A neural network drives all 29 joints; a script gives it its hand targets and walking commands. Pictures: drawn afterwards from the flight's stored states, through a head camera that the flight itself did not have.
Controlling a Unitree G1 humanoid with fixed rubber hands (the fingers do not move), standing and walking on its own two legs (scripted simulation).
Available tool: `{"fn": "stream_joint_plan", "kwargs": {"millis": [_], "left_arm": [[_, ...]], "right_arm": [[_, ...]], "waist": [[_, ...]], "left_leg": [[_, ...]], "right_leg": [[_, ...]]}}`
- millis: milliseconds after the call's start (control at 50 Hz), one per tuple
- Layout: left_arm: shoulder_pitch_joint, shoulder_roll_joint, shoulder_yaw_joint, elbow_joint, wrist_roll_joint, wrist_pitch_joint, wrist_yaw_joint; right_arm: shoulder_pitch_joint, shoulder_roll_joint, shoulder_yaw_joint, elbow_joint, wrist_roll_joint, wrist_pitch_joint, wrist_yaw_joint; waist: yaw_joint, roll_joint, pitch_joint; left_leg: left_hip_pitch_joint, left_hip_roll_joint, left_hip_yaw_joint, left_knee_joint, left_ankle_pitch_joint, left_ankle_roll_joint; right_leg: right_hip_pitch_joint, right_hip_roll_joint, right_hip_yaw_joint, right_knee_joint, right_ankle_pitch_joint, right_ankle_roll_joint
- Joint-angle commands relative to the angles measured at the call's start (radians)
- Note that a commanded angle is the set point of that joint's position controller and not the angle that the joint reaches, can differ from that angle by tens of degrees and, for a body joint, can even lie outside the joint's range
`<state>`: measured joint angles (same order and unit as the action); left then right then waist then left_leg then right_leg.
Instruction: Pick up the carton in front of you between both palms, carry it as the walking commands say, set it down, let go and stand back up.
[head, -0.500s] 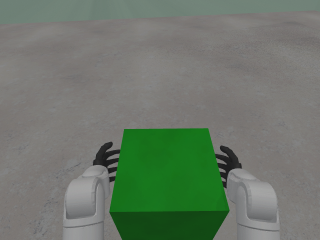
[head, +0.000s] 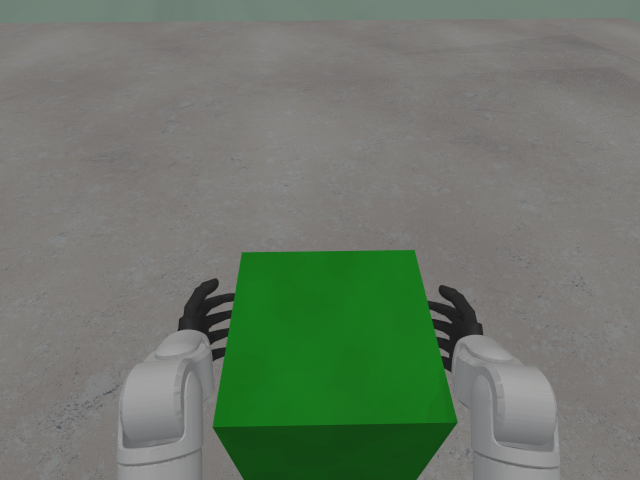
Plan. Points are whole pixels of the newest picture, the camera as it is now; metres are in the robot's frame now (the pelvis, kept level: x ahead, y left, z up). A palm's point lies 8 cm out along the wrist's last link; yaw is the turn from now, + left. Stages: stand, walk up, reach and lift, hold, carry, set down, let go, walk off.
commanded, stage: carry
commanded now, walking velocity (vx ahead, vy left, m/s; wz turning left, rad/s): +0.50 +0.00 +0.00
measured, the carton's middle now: (329, 375) +0.27 +0.00 +0.02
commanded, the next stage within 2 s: none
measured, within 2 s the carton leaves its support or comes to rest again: neither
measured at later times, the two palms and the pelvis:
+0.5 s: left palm (249, 181) +0.58 +0.14 +0.11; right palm (421, 186) +0.58 -0.16 +0.11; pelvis +0.32 -0.02 +0.00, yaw +1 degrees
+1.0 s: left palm (266, 106) +0.91 +0.15 +0.11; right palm (392, 110) +0.91 -0.15 +0.11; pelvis +0.65 -0.01 +0.01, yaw +0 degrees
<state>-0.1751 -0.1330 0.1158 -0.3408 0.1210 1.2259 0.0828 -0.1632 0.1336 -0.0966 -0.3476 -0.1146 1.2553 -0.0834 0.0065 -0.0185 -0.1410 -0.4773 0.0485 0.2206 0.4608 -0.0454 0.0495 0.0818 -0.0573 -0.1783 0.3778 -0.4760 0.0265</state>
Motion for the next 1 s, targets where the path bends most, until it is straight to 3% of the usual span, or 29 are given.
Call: {"fn": "stream_joint_plan", "kwargs": {"millis": [0,20,40,80,100,120,180,280,400,440,460,480,500,520,540,560,580,600,640,700,800,900,940,980], "left_arm": [[-0.441,-0.83,-0.706,-0.035,-0.409,0.034,-0.254],[-0.453,-0.837,-0.71,-0.028,-0.412,0.032,-0.259],[-0.466,-0.876,-0.719,-0.011,-0.416,0.02,-0.262],[-0.474,-0.929,-0.73,-0.012,-0.423,-0.007,-0.266],[-0.47,-0.944,-0.737,-0.016,-0.422,-0.019,-0.265],[-0.468,-0.969,-0.745,-0.011,-0.422,-0.028,-0.262],[-0.406,-0.978,-0.751,-0.007,-0.401,-0.051,-0.25],[-0.389,-0.931,-0.755,-0.054,-0.395,-0.047,-0.235],[-0.392,-0.84,-0.731,-0.07,-0.406,0.008,-0.238],[-0.397,-0.821,-0.716,-0.06,-0.407,0.024,-0.242],[-0.394,-0.818,-0.709,-0.047,-0.408,0.029,-0.244],[-0.386,-0.814,-0.698,-0.028,-0.408,0.032,-0.247],[-0.375,-0.804,-0.688,-0.022,-0.404,0.035,-0.248],[-0.396,-0.8,-0.672,0.008,-0.392,0.026,-0.253],[-0.369,-0.842,-0.677,0.028,-0.401,0.02,-0.255],[-0.389,-0.876,-0.683,0.009,-0.41,0.011,-0.259],[-0.415,-0.917,-0.693,0.0,-0.416,0.001,-0.262],[-0.439,-0.948,-0.705,-0.016,-0.423,-0.011,-0.266],[-0.455,-0.97,-0.713,-0.037,-0.434,-0.027,-0.269],[-0.416,-0.953,-0.72,-0.055,-0.441,-0.036,-0.277],[-0.389,-0.884,-0.71,-0.089,-0.435,-0.024,-0.275],[-0.352,-0.824,-0.684,-0.055,-0.4,0.006,-0.262],[-0.36,-0.817,-0.681,-0.043,-0.393,0.015,-0.259],[-0.383,-0.817,-0.686,-0.041,-0.395,0.02,-0.258]], "right_arm": [[-0.455,0.828,0.665,-0.002,0.385,-0.017,0.24],[-0.429,0.861,0.667,0.027,0.389,-0.026,0.242],[-0.454,0.888,0.675,-0.004,0.398,-0.035,0.244],[-0.487,0.958,0.697,-0.024,0.412,-0.056,0.25],[-0.502,0.975,0.707,-0.033,0.42,-0.067,0.254],[-0.508,0.984,0.71,-0.035,0.423,-0.075,0.256],[-0.468,0.973,0.716,-0.052,0.433,-0.088,0.266],[-0.447,0.907,0.714,-0.093,0.435,-0.082,0.268],[-0.418,0.823,0.679,-0.084,0.398,-0.036,0.245],[-0.429,0.809,0.675,-0.076,0.393,-0.022,0.24],[-0.439,0.806,0.676,-0.074,0.392,-0.016,0.239],[-0.444,0.801,0.677,-0.072,0.391,-0.01,0.237],[-0.461,0.79,0.677,-0.075,0.393,-0.005,0.237],[-0.494,0.82,0.699,-0.094,0.405,0.004,0.236],[-0.504,0.82,0.698,-0.078,0.408,0.0,0.239],[-0.523,0.867,0.71,-0.07,0.416,-0.01,0.242],[-0.536,0.902,0.717,-0.072,0.417,-0.025,0.245],[-0.54,0.922,0.725,-0.074,0.419,-0.038,0.246],[-0.533,0.97,0.739,-0.074,0.421,-0.059,0.242],[-0.481,0.974,0.744,-0.079,0.403,-0.081,0.229],[-0.458,0.92,0.74,-0.12,0.396,-0.07,0.214],[-0.447,0.856,0.723,-0.105,0.399,-0.029,0.221],[-0.456,0.843,0.714,-0.092,0.404,-0.018,0.228],[-0.449,0.842,0.7,-0.068,0.403,-0.014,0.234]], "waist": [[-0.04,0.205,-0.347],[-0.032,0.34,-0.327],[-0.03,0.26,-0.3],[-0.025,0.075,-0.264],[-0.019,0.068,-0.25],[-0.018,0.096,-0.247],[-0.018,0.145,-0.215],[-0.022,0.152,-0.131],[-0.025,0.172,-0.039],[-0.022,0.182,-0.052],[-0.009,0.166,-0.087],[0.004,0.117,-0.152],[0.022,-0.013,-0.236],[0.019,-0.289,-0.311],[0.018,-0.278,-0.283],[0.014,-0.216,-0.278],[0.011,-0.105,-0.279],[0.005,-0.032,-0.253],[0.002,-0.065,-0.254],[0.005,-0.099,-0.217],[0.008,-0.102,-0.134],[0.012,-0.128,-0.049],[0.01,-0.14,-0.038],[-0.013,-0.12,-0.112]], "left_leg": [[0.77,0.315,-0.521,-0.098,-0.25,0.139],[0.813,0.383,-0.753,-0.229,-0.136,0.194],[0.773,0.371,-0.636,-0.206,-0.033,0.185],[0.617,0.325,-0.459,-0.197,0.05,0.116],[0.541,0.302,-0.393,-0.231,-0.008,0.082],[0.499,0.284,-0.339,-0.255,-0.044,0.07],[0.48,0.252,-0.244,-0.312,-0.099,0.073],[0.542,0.206,-0.151,-0.309,0.066,0.073],[0.585,0.204,-0.091,-0.272,0.209,0.048],[0.596,0.198,-0.06,-0.183,0.342,0.027],[0.563,0.174,-0.016,-0.062,0.413,0.007],[0.459,0.133,0.014,0.12,0.391,-0.02],[0.294,0.104,0.004,0.373,0.115,-0.045],[-0.074,-0.037,-0.051,0.675,-0.237,-0.089],[-0.18,-0.04,-0.173,0.81,-0.412,-0.065],[-0.203,0.016,-0.213,0.857,-0.392,-0.038],[-0.2,0.055,-0.225,0.841,-0.342,-0.024],[-0.173,0.088,-0.231,0.774,-0.285,-0.023],[-0.119,0.09,-0.198,0.672,-0.212,-0.033],[-0.149,0.084,-0.152,0.523,-0.156,-0.056],[-0.2,0.063,-0.082,0.256,-0.042,-0.075],[-0.143,0.025,-0.031,0.076,0.036,-0.041],[-0.061,0.01,-0.01,0.025,0.032,-0.021],[0.205,-0.063,0.065,-0.041,0.004,-0.017]], "right_leg": [[-0.516,-0.019,-0.014,0.672,0.445,0.012],[-0.727,0.084,0.073,0.839,0.012,0.006],[-0.782,0.018,0.155,0.943,0.009,-0.024],[-0.757,-0.066,0.185,0.87,0.111,-0.048],[-0.72,-0.085,0.185,0.794,0.163,-0.046],[-0.687,-0.079,0.161,0.756,0.201,-0.041],[-0.7,-0.076,0.115,0.615,0.277,-0.019],[-0.752,-0.057,0.044,0.346,0.389,0.003],[-0.676,-0.023,-0.01,0.14,0.467,-0.038],[-0.57,0.005,-0.042,0.087,0.447,-0.056],[-0.429,0.047,-0.089,0.041,0.432,-0.057],[-0.211,0.063,-0.097,0.05,0.369,-0.059],[-0.021,-0.123,0.15,0.01,0.244,-0.074],[0.244,-0.38,0.617,-0.096,0.124,-0.222],[0.201,-0.383,0.686,-0.158,0.297,-0.245],[0.165,-0.35,0.553,-0.123,0.431,-0.226],[0.111,-0.329,0.459,-0.102,0.502,-0.204],[0.03,-0.302,0.372,-0.119,0.52,-0.173],[-0.035,-0.266,0.265,-0.161,0.447,-0.142],[-0.041,-0.245,0.187,-0.211,0.407,-0.156],[0.029,-0.203,0.103,-0.215,0.562,-0.159],[0.06,-0.189,0.043,-0.182,0.701,-0.136],[0.062,-0.188,0.019,-0.128,0.807,-0.112],[0.003,-0.146,-0.06,0.094,0.936,-0.071]]}}
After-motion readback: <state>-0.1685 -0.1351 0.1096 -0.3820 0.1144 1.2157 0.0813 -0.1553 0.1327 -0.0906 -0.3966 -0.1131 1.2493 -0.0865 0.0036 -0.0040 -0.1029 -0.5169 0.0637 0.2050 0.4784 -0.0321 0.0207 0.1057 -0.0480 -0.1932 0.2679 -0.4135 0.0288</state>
